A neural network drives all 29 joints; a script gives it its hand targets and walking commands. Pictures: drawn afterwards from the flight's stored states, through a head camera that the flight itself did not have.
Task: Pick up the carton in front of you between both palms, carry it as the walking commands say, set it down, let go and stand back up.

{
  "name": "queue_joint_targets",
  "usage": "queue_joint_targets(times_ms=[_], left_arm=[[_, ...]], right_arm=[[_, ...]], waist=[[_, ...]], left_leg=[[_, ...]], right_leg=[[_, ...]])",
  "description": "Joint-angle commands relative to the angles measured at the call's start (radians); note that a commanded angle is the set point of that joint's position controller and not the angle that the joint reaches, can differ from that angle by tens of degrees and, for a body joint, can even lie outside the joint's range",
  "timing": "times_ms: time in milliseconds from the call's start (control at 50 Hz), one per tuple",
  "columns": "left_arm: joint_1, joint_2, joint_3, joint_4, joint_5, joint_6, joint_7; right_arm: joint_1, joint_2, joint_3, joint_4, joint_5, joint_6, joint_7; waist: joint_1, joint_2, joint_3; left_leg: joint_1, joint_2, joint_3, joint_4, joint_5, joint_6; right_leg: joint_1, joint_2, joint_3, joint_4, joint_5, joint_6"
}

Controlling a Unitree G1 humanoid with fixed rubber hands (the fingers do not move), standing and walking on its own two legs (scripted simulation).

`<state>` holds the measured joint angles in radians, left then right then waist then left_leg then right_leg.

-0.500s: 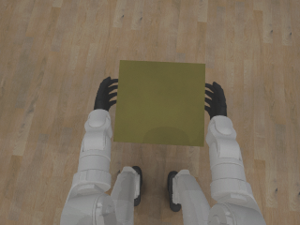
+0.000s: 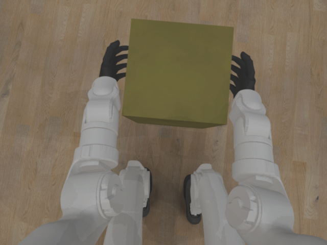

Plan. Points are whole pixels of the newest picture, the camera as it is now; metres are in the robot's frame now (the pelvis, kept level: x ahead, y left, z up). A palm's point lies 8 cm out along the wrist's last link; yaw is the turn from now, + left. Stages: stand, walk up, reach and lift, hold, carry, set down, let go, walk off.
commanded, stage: set down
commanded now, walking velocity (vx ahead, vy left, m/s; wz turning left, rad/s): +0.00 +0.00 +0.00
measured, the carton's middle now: (174, 86) +0.49 +0.01 -0.16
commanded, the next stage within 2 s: none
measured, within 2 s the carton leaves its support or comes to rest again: rests again in 1.12 s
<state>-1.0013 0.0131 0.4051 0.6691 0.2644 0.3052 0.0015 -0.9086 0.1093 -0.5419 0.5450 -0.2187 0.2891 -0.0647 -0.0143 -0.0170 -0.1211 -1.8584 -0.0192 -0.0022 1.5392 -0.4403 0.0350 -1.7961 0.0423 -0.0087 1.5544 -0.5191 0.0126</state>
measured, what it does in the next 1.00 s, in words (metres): lowers itself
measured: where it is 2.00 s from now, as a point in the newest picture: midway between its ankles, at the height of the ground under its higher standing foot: (168, 204)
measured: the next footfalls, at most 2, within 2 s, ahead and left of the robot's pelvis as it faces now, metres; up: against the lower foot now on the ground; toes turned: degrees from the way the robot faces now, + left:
none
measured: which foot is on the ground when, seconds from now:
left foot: down 0.00-1.00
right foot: down 0.00-1.00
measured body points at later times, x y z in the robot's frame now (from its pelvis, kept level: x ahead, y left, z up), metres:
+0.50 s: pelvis -0.02 +0.00 -0.11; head +0.33 +0.03 +0.17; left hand +0.54 +0.16 -0.25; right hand +0.51 -0.14 -0.25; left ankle +0.10 +0.10 -0.52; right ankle +0.07 -0.12 -0.52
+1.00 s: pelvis -0.01 +0.00 -0.18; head +0.36 +0.03 +0.07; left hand +0.57 +0.16 -0.34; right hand +0.53 -0.14 -0.34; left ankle +0.10 +0.10 -0.52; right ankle +0.07 -0.12 -0.52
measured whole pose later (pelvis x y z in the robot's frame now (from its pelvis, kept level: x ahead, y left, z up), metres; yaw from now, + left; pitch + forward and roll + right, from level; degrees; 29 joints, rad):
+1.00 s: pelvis -0.01 +0.00 -0.18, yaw -2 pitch +40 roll -4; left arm -1.53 0.34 0.17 1.00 0.06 0.28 0.03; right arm -1.37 -0.09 -0.41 0.80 0.02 0.25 -0.18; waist -0.02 -0.04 0.31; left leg -2.30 -0.01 -0.01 2.17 -0.56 0.04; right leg -2.21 0.08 -0.04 2.19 -0.67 0.03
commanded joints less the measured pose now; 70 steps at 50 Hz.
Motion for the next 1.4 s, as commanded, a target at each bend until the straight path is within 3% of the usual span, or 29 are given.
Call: queue_joint_targets(times_ms=[0,360,660,760,840,1000,1120,1300,1380], left_arm=[[-0.564,-0.907,-0.5,0.048,-0.139,-0.011,-0.2],[-0.784,-0.762,-0.458,0.14,-0.172,-0.006,-0.202],[-0.965,-0.616,-0.526,0.182,-0.282,-0.045,-0.213],[-1.053,-0.609,-0.586,0.129,-0.355,-0.056,-0.214],[-1.024,-0.633,-0.586,0.145,-0.354,-0.059,-0.219],[-0.975,-0.638,-0.521,0.244,-0.328,-0.072,-0.251],[-1.031,-0.567,-0.503,0.271,-0.332,-0.094,-0.245],[-0.964,-0.51,-0.428,0.373,-0.282,-0.081,-0.263],[-0.934,-0.485,-0.397,0.405,-0.253,-0.065,-0.28]], right_arm=[[-0.713,0.848,0.587,0.03,0.141,-0.01,0.227],[-0.948,0.726,0.504,0.065,0.171,-0.006,0.206],[-1.148,0.605,0.579,0.061,0.306,-0.05,0.17],[-1.22,0.609,0.644,-0.001,0.375,-0.064,0.15],[-1.161,0.656,0.629,0.075,0.387,-0.058,0.155],[-1.153,0.638,0.571,0.123,0.347,-0.073,0.165],[-1.152,0.618,0.531,0.181,0.342,-0.081,0.165],[-1.154,0.578,0.468,0.275,0.317,-0.073,0.189],[-1.125,0.558,0.435,0.317,0.299,-0.062,0.199]], waist=[[0.01,0.057,-1.035],[-0.013,0.097,-0.978],[-0.018,0.104,-0.941],[-0.012,0.111,-1.072],[-0.007,0.137,-1.028],[-0.01,0.094,-0.774],[0.002,0.082,-0.68],[0.025,0.011,-0.467],[0.03,0.017,-0.353]], left_leg=[[0.715,-0.136,-0.024,-0.053,0.31,-0.039],[0.523,-0.117,-0.014,0.194,0.297,-0.033],[0.505,-0.079,-0.018,0.425,0.354,-0.017],[0.596,-0.071,-0.015,0.488,0.452,-0.013],[0.599,-0.069,-0.021,0.516,0.511,-0.011],[0.337,-0.069,-0.009,0.53,0.35,-0.005],[0.283,-0.065,-0.009,0.536,0.271,-0.002],[0.187,-0.057,-0.021,0.541,0.155,0.02],[0.149,-0.054,-0.026,0.54,0.095,0.027]], right_leg=[[0.288,0.147,-0.029,-0.069,0.247,0.021],[0.055,0.133,-0.06,0.17,0.199,0.02],[0.03,0.101,-0.068,0.378,0.243,0.018],[0.1,0.097,-0.069,0.43,0.327,0.015],[0.04,0.101,-0.064,0.458,0.353,0.015],[0.008,0.104,-0.057,0.478,0.284,0.012],[-0.004,0.104,-0.053,0.494,0.23,0.011],[-0.071,0.104,-0.054,0.499,0.115,0.005],[-0.119,0.105,-0.049,0.497,0.055,-0.001]])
